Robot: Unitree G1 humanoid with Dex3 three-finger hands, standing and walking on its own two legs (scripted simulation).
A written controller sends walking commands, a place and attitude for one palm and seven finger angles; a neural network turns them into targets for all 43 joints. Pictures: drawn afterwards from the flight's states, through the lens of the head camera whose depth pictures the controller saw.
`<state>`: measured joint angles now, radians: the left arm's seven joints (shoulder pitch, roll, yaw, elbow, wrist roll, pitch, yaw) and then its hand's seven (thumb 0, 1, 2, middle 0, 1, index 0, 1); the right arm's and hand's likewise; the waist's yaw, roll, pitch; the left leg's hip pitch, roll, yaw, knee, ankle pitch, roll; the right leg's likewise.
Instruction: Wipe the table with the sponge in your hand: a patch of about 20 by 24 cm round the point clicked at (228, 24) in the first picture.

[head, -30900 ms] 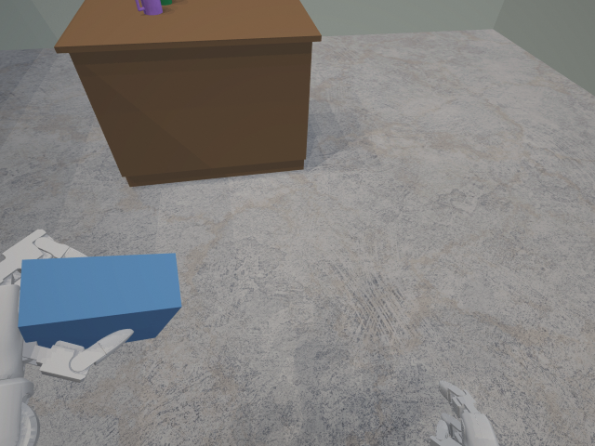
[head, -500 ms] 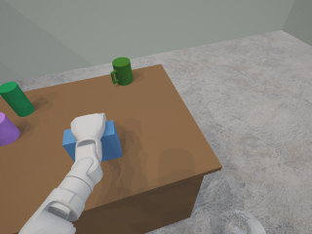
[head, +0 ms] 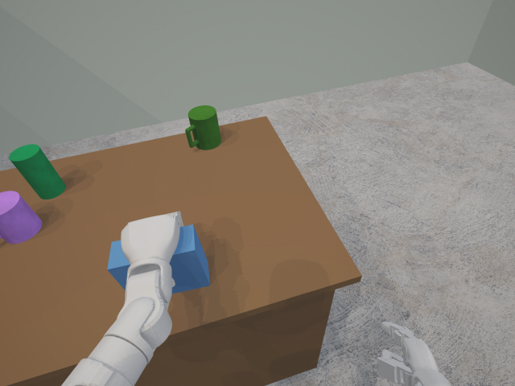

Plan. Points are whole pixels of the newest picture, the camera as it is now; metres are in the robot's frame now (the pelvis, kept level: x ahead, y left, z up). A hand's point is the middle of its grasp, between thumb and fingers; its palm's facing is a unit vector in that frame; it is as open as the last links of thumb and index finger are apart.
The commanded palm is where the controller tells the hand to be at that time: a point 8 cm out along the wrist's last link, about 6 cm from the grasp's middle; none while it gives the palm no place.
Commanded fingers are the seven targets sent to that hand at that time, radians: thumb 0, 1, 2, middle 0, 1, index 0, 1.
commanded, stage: wipe back along the middle lane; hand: left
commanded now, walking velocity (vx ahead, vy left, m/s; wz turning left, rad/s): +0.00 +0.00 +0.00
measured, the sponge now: (167, 270) +0.31 +0.21 -0.01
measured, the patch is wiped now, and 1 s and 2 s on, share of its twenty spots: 0.85 0.85 0.85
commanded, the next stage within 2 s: slide across to the third lane in 0.14 s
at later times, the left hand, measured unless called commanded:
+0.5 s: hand (171, 268) +0.29 +0.18 +0.04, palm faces -0.03 -0.05 -1.00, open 9.5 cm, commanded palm +0.26 +0.16 +0.08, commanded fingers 0.00 0.10 1.30 -1.20 -1.60 -1.20 -1.60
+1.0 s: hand (206, 259) +0.31 +0.13 +0.04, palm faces -0.02 -0.04 -1.00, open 9.5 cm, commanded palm +0.28 +0.11 +0.08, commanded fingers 0.00 0.10 1.30 -1.20 -1.60 -1.20 -1.60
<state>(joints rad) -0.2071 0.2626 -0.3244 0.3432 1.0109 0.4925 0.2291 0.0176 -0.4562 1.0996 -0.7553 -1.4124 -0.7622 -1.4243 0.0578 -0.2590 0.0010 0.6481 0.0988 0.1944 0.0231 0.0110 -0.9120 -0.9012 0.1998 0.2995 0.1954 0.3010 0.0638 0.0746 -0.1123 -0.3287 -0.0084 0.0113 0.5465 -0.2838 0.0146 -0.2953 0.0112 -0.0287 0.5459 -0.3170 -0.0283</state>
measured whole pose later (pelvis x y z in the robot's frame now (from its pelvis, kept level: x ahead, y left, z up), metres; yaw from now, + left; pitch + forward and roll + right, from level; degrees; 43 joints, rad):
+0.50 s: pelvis -0.01 -0.01 +0.00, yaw +0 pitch +2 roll +1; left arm -0.18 0.25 -0.38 0.30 0.99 0.50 0.19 0.02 -0.45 1.10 -0.75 -1.42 -0.76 -1.42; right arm 0.05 -0.26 -0.01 0.67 0.10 0.18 0.01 0.01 -0.91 -0.90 0.20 0.30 0.19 0.30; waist 0.08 0.09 -0.09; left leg -0.30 0.00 0.00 0.54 -0.27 0.00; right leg -0.28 0.02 -0.04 0.56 -0.31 -0.04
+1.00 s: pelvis -0.02 -0.02 +0.00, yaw +0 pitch +2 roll +1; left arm -0.35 0.13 -0.49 0.50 0.98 0.54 0.26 0.01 -0.46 1.10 -0.76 -1.41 -0.78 -1.41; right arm 0.02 -0.24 -0.01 0.71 0.10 0.18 0.04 0.01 -0.91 -0.90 0.20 0.30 0.19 0.30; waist 0.08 0.08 -0.10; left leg -0.31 0.00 0.00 0.53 -0.25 -0.01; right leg -0.29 0.02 -0.04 0.56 -0.30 -0.05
